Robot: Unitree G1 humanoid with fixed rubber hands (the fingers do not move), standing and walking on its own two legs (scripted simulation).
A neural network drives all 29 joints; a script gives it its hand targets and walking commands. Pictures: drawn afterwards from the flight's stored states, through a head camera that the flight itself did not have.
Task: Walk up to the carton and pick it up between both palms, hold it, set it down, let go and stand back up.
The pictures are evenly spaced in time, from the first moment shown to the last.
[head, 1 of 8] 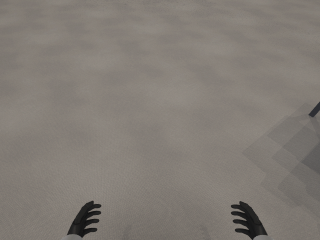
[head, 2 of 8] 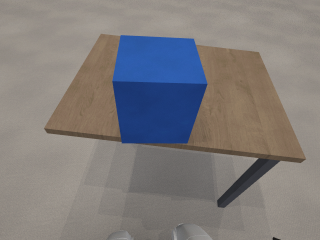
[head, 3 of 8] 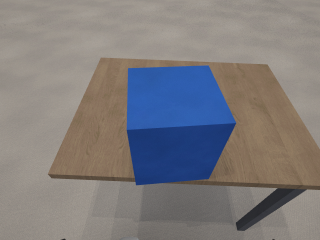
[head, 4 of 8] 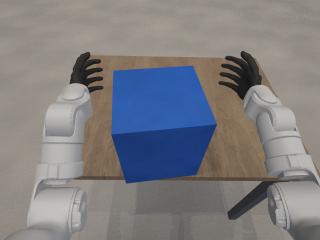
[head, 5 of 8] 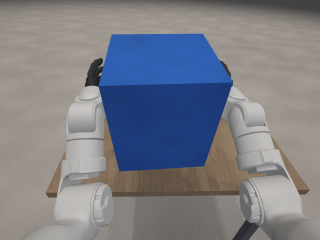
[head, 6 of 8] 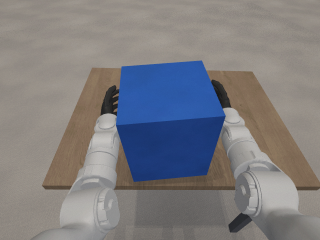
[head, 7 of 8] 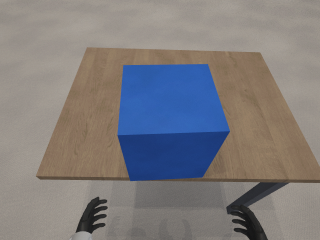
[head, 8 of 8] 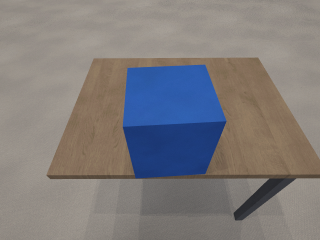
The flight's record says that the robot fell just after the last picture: no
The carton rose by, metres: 0.19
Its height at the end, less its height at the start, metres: +0.00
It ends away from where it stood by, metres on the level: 0.02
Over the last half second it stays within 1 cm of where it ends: yes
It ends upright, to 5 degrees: yes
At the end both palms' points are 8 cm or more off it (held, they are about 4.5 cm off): yes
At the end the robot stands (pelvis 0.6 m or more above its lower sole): yes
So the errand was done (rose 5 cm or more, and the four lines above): yes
